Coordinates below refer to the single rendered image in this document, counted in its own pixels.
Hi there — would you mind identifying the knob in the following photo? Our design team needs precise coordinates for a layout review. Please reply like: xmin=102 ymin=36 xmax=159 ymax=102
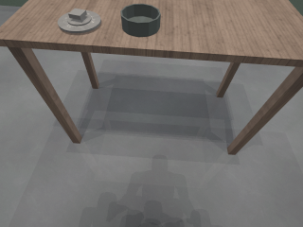
xmin=68 ymin=8 xmax=87 ymax=20

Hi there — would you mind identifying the pot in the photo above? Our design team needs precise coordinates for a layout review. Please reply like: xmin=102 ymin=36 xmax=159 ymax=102
xmin=120 ymin=4 xmax=161 ymax=37

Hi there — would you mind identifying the table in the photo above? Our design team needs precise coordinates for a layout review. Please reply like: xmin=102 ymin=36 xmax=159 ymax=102
xmin=0 ymin=0 xmax=303 ymax=155

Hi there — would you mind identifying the lid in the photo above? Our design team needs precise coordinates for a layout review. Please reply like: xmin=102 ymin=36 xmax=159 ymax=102
xmin=58 ymin=10 xmax=101 ymax=34

